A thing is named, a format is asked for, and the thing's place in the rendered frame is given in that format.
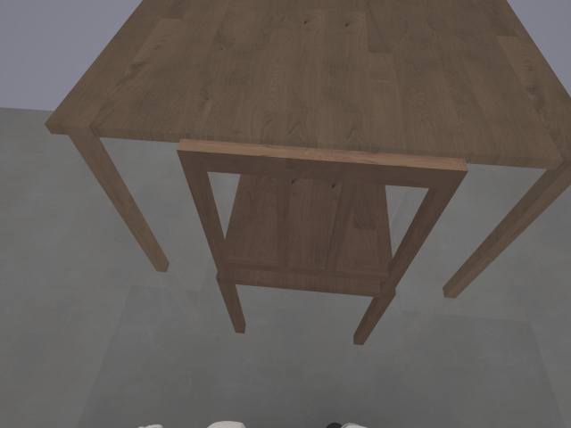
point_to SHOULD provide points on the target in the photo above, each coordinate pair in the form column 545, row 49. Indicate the chair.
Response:
column 313, row 219

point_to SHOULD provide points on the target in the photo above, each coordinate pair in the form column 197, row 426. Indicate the table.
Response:
column 443, row 78

